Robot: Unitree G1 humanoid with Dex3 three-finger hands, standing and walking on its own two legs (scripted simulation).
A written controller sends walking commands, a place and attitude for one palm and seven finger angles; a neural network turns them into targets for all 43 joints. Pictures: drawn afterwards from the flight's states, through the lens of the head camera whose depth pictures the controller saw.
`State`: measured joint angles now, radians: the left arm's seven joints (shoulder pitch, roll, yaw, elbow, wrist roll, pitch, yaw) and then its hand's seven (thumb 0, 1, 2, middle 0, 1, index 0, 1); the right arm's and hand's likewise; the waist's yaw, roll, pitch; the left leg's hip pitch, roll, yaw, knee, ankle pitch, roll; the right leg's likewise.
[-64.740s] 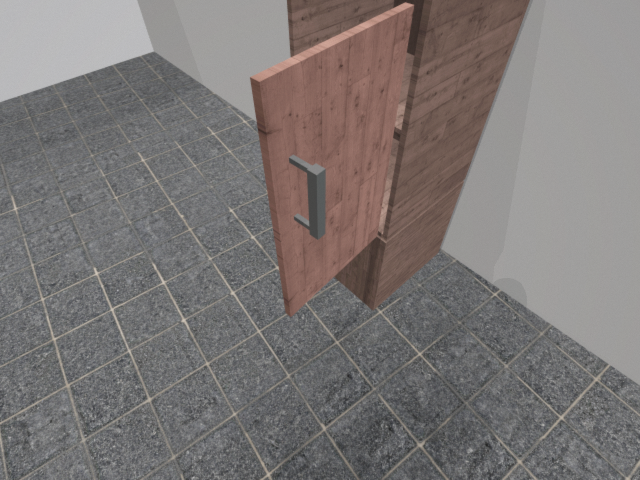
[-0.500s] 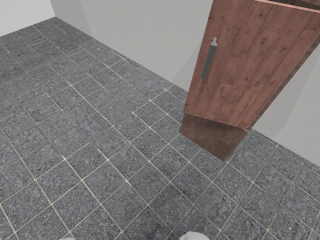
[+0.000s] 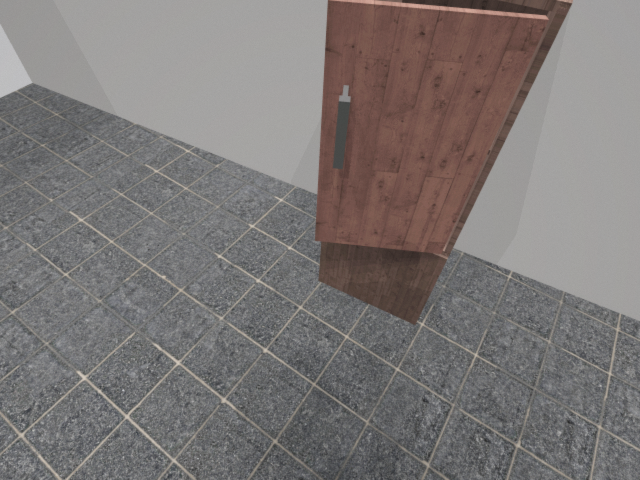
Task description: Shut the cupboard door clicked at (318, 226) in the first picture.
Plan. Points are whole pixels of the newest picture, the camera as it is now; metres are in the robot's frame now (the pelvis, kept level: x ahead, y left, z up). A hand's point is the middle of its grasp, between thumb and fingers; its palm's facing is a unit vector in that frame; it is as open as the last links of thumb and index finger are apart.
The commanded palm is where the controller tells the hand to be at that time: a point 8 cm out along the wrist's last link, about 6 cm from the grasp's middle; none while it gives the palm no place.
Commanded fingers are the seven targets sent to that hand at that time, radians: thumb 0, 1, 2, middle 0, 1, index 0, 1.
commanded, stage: take the last steps up to it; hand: left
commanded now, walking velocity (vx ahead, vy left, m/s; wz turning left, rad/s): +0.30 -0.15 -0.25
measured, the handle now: (341, 128) +0.72 -0.01 +0.04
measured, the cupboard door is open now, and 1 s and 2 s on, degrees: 22 22 22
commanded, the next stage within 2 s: come to a stop and stand still in 0.60 s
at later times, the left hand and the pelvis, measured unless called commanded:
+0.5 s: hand (279, 393) +0.28 +0.07 -0.17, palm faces -0.16 -0.97 -0.19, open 7.4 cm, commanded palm none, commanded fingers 0.00 0.90 0.90 -0.20 -0.30 -0.20 -0.30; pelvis +0.14 -0.09 -0.01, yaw -7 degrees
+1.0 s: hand (295, 387) +0.29 +0.05 -0.17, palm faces -0.03 -0.98 -0.20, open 7.3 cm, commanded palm none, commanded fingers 0.00 0.90 0.90 -0.20 -0.30 -0.20 -0.30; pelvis +0.26 -0.13 +0.01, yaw -5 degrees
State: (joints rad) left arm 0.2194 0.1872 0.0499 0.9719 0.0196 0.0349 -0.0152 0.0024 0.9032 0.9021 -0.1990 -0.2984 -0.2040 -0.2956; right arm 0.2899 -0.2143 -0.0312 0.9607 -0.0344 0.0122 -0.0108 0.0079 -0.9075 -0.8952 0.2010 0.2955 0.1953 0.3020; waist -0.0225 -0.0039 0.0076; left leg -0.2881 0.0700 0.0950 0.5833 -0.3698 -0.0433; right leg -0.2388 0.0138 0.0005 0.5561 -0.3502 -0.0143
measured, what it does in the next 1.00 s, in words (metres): walks ahead: right foot, then left foot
